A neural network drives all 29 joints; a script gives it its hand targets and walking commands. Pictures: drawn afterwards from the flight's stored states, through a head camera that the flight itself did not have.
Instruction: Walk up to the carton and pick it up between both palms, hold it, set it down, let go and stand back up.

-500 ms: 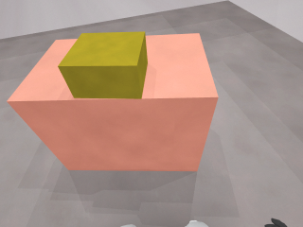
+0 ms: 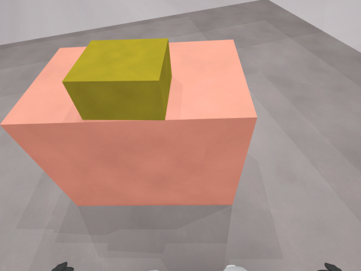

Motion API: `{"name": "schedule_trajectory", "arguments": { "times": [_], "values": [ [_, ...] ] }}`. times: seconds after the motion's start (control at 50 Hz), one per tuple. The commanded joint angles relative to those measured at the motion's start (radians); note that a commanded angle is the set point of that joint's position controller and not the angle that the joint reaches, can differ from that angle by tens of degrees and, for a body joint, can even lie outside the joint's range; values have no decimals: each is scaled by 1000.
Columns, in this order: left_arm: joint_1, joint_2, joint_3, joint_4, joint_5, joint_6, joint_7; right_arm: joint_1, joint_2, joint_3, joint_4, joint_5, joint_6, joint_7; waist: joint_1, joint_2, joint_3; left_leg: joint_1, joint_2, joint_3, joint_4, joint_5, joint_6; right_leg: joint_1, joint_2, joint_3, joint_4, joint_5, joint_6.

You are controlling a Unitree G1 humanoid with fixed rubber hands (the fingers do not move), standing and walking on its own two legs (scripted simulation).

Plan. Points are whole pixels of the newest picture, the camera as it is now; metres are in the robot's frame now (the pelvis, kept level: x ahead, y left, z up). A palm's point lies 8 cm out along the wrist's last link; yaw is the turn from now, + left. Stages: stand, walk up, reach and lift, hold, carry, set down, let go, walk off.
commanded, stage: walk up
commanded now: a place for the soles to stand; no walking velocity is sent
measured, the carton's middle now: (126, 78) +0.73 +0.24 +0.03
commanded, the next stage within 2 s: none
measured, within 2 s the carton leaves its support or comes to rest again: neither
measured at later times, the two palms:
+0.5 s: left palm out of the picture +0.09 +0.32 -0.07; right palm out of the picture +0.11 -0.31 -0.10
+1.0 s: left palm out of the picture +0.02 +0.39 -0.09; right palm out of the picture +0.16 -0.26 -0.09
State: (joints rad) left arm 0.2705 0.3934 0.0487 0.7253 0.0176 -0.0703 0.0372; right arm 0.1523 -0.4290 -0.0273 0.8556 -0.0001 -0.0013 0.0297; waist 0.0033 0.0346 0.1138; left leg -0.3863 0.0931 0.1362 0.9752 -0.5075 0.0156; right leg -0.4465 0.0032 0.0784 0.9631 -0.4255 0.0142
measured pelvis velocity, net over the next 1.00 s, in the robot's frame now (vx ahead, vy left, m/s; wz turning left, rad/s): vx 0.03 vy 0.06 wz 0.04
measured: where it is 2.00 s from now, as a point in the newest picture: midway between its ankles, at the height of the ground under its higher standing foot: outside the picture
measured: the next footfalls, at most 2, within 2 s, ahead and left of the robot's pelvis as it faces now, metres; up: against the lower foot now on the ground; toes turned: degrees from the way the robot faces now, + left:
left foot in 1.00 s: +0.13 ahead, +0.17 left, +0.00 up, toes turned +7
right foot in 1.50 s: +0.17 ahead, -0.03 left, +0.00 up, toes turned -4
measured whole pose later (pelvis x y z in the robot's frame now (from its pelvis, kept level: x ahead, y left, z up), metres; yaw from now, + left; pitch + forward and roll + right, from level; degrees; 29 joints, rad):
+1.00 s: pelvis +0.03 +0.06 -0.01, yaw +2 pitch -2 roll -2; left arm 0.48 0.41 0.05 0.73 0.02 -0.10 0.10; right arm 0.16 -0.49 -0.03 0.78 0.00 0.05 0.07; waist 0.00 0.05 0.10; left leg -0.55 0.07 0.06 1.02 -0.51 0.04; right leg -0.45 -0.10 0.06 0.97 -0.50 0.04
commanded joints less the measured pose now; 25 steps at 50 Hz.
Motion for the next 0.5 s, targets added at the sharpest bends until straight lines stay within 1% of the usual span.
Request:
{"name": "schedule_trajectory", "arguments": {
  "times": [0.0, 0.02, 0.04, 0.06, 0.08, 0.1, 0.12, 0.14, 0.16, 0.18, 0.2, 0.22, 0.24, 0.26, 0.28, 0.3, 0.32, 0.34, 0.36, 0.38, 0.4, 0.42, 0.44, 0.46, 0.48],
  "values": [
    [142, 313, 90, 68, -9, -52, 25, -104, -194, -95, -140, 7, -31, -14, 25, -150, -185, -72, 44, -80, -42, 351, 62, 159, -99, 169, -258, 492, -143],
    [143, 343, 92, 47, 3, -52, 28, -111, -179, -80, -146, 13, -22, -10, 35, -221, -177, -136, -16, -116, 30, 211, 28, 181, -168, 385, -321, 472, -242],
    [115, 364, 85, 32, 0, -48, 33, -115, -180, -85, -143, 9, -14, -11, 12, -235, -154, -153, -47, -125, 34, 30, 31, 175, -217, 497, -363, 389, -292],
    [92, 382, 91, 29, 0, -46, 32, -111, -177, -89, -143, 10, -12, -9, 11, -241, -176, -172, -45, -126, 25, -108, 35, 201, -259, 551, -390, 334, -316],
    [36, 382, 78, 13, 4, -39, 33, -79, -190, -92, -132, -2, -20, -8, -14, -202, -145, -151, -57, -132, -54, -118, 42, 138, -243, 545, -383, 250, -301],
    [-1, 381, 79, 24, 8, -32, 31, -42, -209, -99, -108, -11, -25, -5, -34, -170, -129, -28, -31, -142, -151, -54, 56, 15, -211, 467, -341, 176, -267],
    [-62, 325, 62, 0, 7, -29, 25, 11, -228, -105, -87, -12, -33, -8, -80, -127, -113, 88, 11, -233, -242, -78, 96, -148, -145, 354, -258, 148, -197],
    [-108, 268, 53, -6, 3, -29, 20, 66, -250, -111, -61, -15, -44, -7, -112, -9, -66, 176, 117, -348, -419, -111, 139, -294, -53, 144, -84, 152, -120],
    [-95, 229, 32, -20, -4, -23, 23, 91, -302, -122, -62, -15, -55, -7, -109, 93, -88, 211, 290, -497, -566, -128, 207, -333, 31, -35, 74, 73, -62],
    [-87, 260, 49, -7, -1, -16, 27, 66, -311, -119, -55, -15, -55, -10, -93, 53, -41, 190, 376, -551, -598, 29, 267, -339, -9, -56, 117, -132, -35],
    [-69, 278, 52, -17, 1, -18, 25, 58, -320, -124, -65, -16, -54, -13, -92, 39, -69, 189, 393, -564, -571, 94, 281, -310, -21, -49, 139, -194, -37],
    [-44, 273, 52, -3, -5, -24, 18, 32, -309, -115, -74, -14, -52, -13, -58, 28, -61, 129, 387, -508, -552, 168, 278, -229, -46, -62, 99, -207, -39],
    [-5, 270, 55, 6, -10, -27, 14, 2, -307, -116, -87, -16, -51, -14, -43, 94, -70, 99, 332, -393, -516, 214, 240, -153, -53, -80, 23, -163, -51],
    [0, 248, 56, 19, -8, -33, 10, -22, -293, -110, -84, -21, -49, -13, -27, 101, -63, 84, 280, -323, -462, 342, 213, -103, -33, -103, -88, -108, -62],
    [67, 259, 63, 46, -9, -42, 6, -56, -267, -103, -94, -12, -49, -9, 4, 79, -110, 39, 216, -232, -354, 421, 168, 53, -21, -123, -200, 63, -61],
    [108, 269, 74, 55, -9, -49, 10, -78, -249, -95, -116, -3, -42, -8, 19, -3, -158, -7, 148, -154, -232, 396, 128, 132, -8, -81, -262, 254, -76],
    [120, 317, 90, 75, 4, -55, 15, -95, -194, -89, -133, 10, -34, -7, 23, -168, -148, -138, 58, -76, -50, 300, 60, 217, -83, 141, -301, 386, -124],
    [133, 354, 95, 42, 2, -61, 19, -111, -165, -73, -146, 20, -23, -9, 42, -244, -160, -186, -19, -109, 64, 108, 18, 199, -202, 438, -387, 397, -237],
    [131, 382, 91, 43, 6, -54, 24, -125, -196, -81, -156, 9, -12, -10, 33, -256, -171, -239, -66, -143, 92, -204, 20, 255, -258, 599, -461, 337, -306],
    [90, 376, 86, 28, 7, -48, 24, -103, -213, -88, -131, 9, -9, -15, 17, -253, -130, -252, -56, -163, 110, -248, 21, 228, -289, 633, -495, 253, -325],
    [28, 392, 88, 13, 1, -47, 30, -101, -209, -91, -130, 4, -10, -9, -2, -210, -106, -222, -31, -166, 63, -216, 27, 167, -307, 622, -481, 160, -321],
    [-15, 386, 80, 15, 7, -37, 35, -59, -209, -92, -115, -3, -17, -5, -17, -212, -80, -167, -26, -153, -31, -165, 32, 104, -255, 527, -435, 184, -294],
    [-69, 360, 76, 1, 5, -37, 34, 2, -203, -95, -80, -1, -28, -5, -59, -212, -88, -34, -24, -134, -140, 3, 56, -30, -216, 436, -374, 200, -249],
    [-105, 312, 54, -6, 6, -31, 30, 82, -235, -103, -64, -14, -39, -5, -114, -97, -86, 104, 0, -224, -285, 15, 81, -175, -127, 328, -256, 236, -187],
    [-134, 258, 37, -25, 2, -26, 26, 102, -263, -125, -41, -17, -45, -9, -134, 23, -84, 247, 118, -351, -441, -18, 139, -311, -27, 93, -26, 243, -91]
  ]
}}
